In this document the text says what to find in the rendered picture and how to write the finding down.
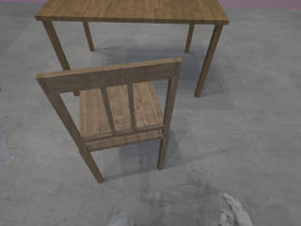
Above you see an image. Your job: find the chair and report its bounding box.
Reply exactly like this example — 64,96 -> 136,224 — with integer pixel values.
36,57 -> 182,184

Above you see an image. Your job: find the table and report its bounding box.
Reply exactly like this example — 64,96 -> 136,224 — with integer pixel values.
35,0 -> 230,98

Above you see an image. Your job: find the left robot hand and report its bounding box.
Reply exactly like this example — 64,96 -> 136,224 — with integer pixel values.
0,86 -> 14,170

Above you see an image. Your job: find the right robot hand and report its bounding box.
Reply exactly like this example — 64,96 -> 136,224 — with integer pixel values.
218,193 -> 253,226

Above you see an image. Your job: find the robot left thigh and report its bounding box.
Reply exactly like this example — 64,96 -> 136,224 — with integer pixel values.
106,215 -> 134,226

